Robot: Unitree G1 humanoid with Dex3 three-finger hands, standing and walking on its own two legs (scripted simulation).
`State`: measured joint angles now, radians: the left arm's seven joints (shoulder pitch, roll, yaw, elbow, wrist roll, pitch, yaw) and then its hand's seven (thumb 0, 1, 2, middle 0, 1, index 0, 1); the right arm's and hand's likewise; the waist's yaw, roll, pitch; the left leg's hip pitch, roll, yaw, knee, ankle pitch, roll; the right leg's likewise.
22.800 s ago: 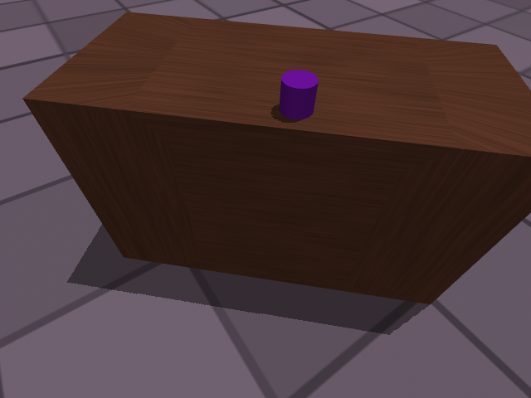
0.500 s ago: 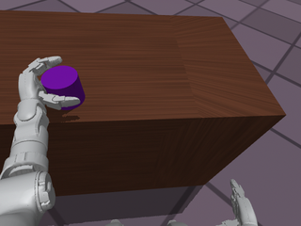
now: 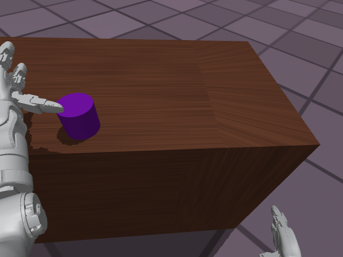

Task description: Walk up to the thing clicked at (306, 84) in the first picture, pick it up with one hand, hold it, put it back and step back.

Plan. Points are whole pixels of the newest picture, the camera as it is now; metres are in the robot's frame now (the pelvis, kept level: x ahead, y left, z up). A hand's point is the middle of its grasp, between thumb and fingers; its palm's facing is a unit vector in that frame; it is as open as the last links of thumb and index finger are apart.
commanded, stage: rise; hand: left
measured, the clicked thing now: (79, 116) +0.44 +0.22 +0.09
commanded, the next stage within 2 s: sink last in 0.18 s
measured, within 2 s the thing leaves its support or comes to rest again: neither
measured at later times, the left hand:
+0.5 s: hand out of the picture +0.40 +0.38 +0.23, palm faces +0.52 -0.82 -0.25, open 17.6 cm
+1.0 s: hand out of the picture +0.19 +0.26 +0.21, palm faces +0.47 -0.77 -0.43, open 17.5 cm
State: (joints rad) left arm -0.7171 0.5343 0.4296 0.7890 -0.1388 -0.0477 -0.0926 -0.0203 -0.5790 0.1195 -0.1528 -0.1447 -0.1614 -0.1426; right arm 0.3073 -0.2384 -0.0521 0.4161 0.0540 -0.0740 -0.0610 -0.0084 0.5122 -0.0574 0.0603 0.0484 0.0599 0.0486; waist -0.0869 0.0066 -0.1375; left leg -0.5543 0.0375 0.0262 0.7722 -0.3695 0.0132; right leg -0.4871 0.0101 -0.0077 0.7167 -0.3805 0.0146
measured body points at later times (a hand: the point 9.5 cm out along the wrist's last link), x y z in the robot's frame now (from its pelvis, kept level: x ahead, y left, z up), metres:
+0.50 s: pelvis +0.00 +0.01 +0.02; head +0.02 +0.01 +0.47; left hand +0.37 +0.42 +0.24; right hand +0.14 -0.26 -0.05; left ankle +0.01 +0.11 -0.71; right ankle -0.02 -0.13 -0.71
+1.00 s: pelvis -0.01 -0.01 +0.02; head -0.01 -0.04 +0.47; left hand +0.16 +0.30 +0.24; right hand +0.16 -0.27 -0.07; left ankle +0.01 +0.11 -0.71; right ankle -0.02 -0.13 -0.71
